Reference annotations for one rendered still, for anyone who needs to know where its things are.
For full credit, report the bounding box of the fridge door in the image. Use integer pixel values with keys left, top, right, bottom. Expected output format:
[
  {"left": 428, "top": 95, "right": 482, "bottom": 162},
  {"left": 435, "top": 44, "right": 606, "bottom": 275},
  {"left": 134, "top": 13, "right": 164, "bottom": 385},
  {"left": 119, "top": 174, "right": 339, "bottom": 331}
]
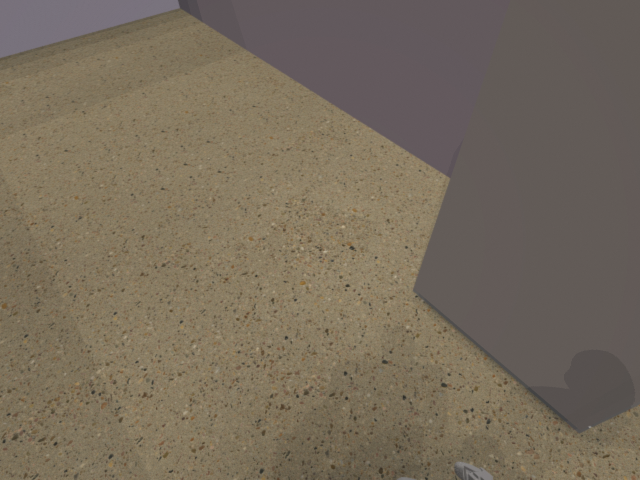
[{"left": 414, "top": 0, "right": 640, "bottom": 431}]

